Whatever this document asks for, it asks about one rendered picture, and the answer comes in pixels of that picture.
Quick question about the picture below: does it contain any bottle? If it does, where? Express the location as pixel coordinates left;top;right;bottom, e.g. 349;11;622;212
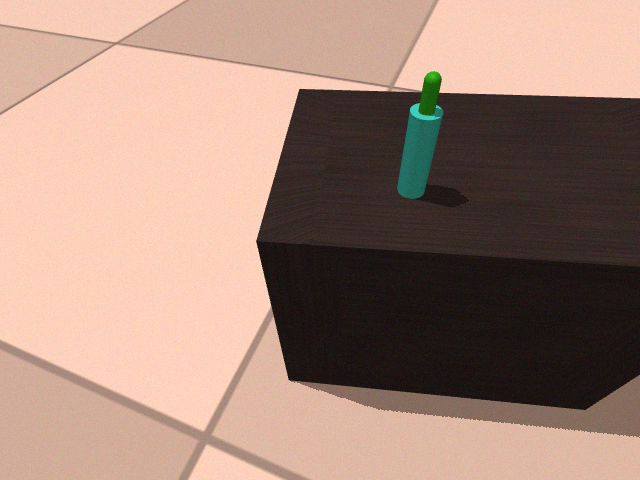
397;71;443;199

